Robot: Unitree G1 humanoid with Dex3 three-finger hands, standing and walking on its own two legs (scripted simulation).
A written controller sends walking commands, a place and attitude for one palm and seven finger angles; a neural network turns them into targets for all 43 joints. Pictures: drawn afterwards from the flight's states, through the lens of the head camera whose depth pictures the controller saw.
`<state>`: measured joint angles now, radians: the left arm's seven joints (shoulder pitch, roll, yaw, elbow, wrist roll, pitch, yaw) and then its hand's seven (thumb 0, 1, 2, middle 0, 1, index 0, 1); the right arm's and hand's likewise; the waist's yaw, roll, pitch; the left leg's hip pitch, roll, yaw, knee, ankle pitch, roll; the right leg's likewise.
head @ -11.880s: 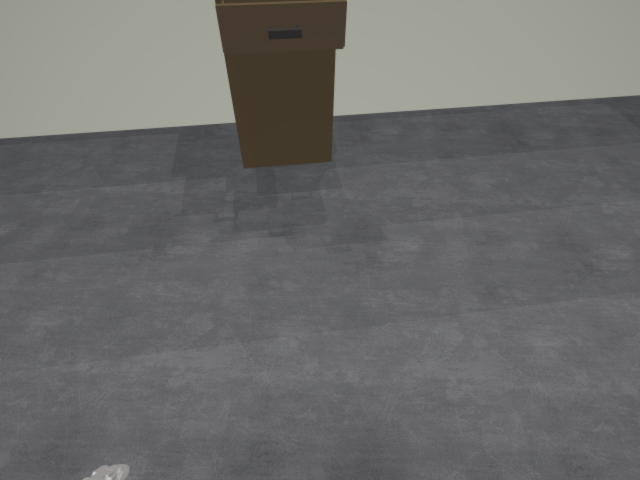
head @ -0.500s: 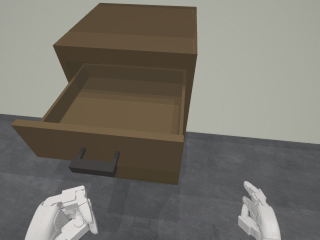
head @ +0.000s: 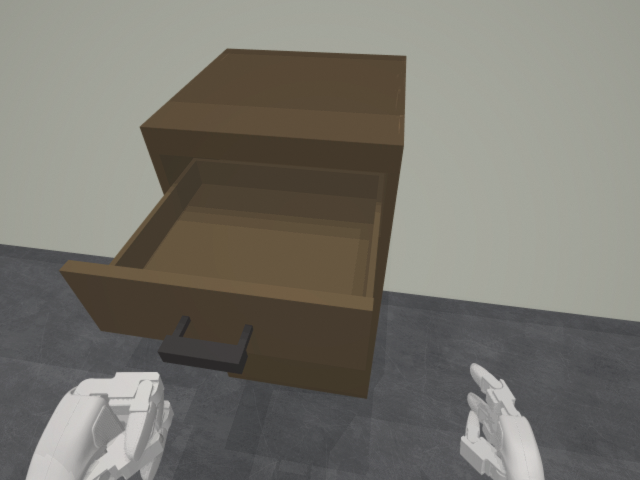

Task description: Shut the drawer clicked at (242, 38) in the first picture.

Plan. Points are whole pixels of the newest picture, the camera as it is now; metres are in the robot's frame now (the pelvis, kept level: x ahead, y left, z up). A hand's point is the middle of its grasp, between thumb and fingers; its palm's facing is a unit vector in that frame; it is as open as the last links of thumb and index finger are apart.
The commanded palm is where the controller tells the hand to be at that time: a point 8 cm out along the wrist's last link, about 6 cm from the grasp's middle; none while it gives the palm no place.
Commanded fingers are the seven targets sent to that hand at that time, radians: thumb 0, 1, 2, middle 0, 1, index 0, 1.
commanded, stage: raise the hand and make a fist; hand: left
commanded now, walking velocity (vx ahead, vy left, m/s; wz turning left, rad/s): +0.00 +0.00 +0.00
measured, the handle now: (209, 340) +0.28 +0.19 +0.04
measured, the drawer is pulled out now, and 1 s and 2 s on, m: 0.29 0.29 0.29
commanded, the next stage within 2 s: bring the fist close to the handle in 0.26 s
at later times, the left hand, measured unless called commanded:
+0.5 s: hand (159, 452) +0.12 +0.16 +0.12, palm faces +0.01 -0.99 -0.11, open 3.3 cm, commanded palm +0.07 +0.21 +0.12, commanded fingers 0.00 0.90 0.90 -1.40 -1.60 -1.40 -1.60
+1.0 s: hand (195, 427) +0.16 +0.15 +0.07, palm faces -0.02 -1.00 -0.07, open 3.3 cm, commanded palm +0.13 +0.21 +0.07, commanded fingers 0.00 0.90 0.90 -1.40 -1.60 -1.40 -1.60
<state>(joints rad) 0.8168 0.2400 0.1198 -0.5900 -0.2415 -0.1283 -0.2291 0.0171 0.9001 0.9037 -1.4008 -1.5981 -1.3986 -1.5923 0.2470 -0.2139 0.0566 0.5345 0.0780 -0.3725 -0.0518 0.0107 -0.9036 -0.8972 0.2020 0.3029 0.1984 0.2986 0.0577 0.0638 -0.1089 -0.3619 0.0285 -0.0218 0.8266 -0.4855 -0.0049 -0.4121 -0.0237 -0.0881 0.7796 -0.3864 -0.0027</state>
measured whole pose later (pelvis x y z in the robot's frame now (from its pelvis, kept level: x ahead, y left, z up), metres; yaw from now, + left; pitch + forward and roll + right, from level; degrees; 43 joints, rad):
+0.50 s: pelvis -0.01 +0.00 +0.00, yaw +0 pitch +0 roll -1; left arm 0.78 0.23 0.12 -0.51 -0.24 -0.15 -0.24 0.02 0.90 0.90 -1.40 -1.60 -1.40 -1.59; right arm 0.24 -0.22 0.06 0.56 0.08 -0.42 -0.06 0.01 -0.90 -0.90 0.20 0.30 0.20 0.30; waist 0.06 0.06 -0.09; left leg -0.36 0.03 -0.02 0.81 -0.46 -0.01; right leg -0.41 -0.02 -0.09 0.77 -0.36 -0.01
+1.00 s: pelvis -0.01 +0.00 -0.01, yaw +0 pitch +6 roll -1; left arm 0.63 0.19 0.08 -0.30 -0.21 -0.25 -0.20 0.02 0.90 0.90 -1.40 -1.60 -1.40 -1.59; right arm 0.26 -0.24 0.01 0.58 0.04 -0.34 -0.05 0.01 -0.90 -0.90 0.20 0.30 0.20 0.30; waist 0.01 0.04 -0.09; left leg -0.52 0.02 -0.02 0.90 -0.49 -0.01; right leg -0.57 -0.03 -0.08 0.86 -0.39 -0.01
